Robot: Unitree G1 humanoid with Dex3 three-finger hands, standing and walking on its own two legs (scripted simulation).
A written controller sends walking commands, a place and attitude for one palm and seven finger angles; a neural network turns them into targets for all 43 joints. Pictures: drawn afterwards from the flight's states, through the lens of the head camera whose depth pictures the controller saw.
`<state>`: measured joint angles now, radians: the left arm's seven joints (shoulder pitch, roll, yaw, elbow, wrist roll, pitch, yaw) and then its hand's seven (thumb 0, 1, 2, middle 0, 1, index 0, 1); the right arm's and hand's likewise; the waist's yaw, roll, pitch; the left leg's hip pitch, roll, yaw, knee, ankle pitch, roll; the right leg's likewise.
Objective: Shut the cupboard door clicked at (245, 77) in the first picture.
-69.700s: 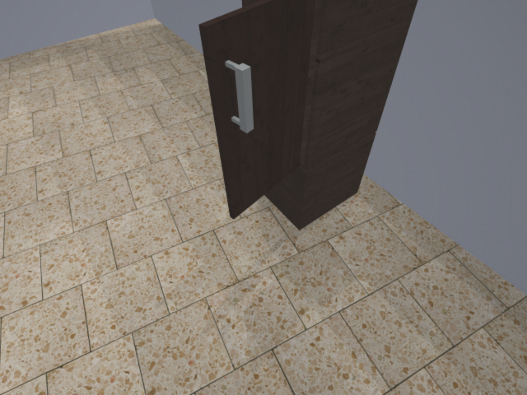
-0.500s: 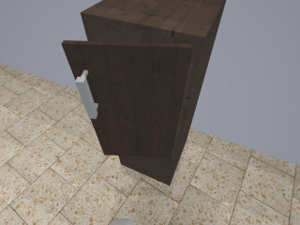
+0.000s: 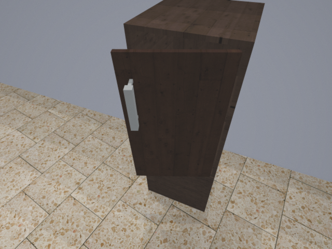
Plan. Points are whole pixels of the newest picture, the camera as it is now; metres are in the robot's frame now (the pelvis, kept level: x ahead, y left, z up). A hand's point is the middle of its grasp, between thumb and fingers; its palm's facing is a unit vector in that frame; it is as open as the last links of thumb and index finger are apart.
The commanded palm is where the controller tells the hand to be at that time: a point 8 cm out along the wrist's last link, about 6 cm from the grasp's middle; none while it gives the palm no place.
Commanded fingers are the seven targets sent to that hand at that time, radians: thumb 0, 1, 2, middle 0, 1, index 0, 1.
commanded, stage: come to a stop and stand still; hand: left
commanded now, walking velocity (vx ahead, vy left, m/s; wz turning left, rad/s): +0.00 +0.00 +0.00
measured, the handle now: (132, 105) +0.49 +0.14 +0.10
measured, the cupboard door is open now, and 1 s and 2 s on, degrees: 21 21 21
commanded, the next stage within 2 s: look again from close up in 1.28 s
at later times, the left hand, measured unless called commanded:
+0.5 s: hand out of the picture -0.09 +0.16 -0.17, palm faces +0.09 -0.98 -0.16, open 7.4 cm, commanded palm none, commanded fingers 0.00 0.90 0.90 -0.20 -0.30 -0.20 -0.30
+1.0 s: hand out of the picture -0.06 +0.18 -0.18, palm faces +0.07 -0.98 -0.17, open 7.3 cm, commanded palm none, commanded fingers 0.00 0.90 0.90 -0.20 -0.30 -0.20 -0.30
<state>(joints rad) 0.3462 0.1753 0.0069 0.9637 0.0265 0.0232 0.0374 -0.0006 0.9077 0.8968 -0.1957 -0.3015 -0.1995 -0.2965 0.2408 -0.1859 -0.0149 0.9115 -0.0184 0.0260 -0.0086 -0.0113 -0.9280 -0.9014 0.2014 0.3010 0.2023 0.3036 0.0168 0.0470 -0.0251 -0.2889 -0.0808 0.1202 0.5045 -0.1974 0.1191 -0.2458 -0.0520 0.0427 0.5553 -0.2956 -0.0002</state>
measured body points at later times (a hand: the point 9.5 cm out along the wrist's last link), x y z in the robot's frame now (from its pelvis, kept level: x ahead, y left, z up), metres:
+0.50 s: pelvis -0.03 +0.00 +0.01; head -0.05 +0.01 +0.46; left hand -0.10 +0.21 -0.16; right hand -0.02 -0.23 -0.15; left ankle +0.06 +0.03 -0.73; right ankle +0.01 -0.17 -0.72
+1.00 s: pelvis -0.09 +0.01 +0.00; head -0.11 +0.03 +0.45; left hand -0.06 +0.23 -0.17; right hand -0.13 -0.21 -0.15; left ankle -0.06 +0.07 -0.73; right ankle -0.09 -0.13 -0.70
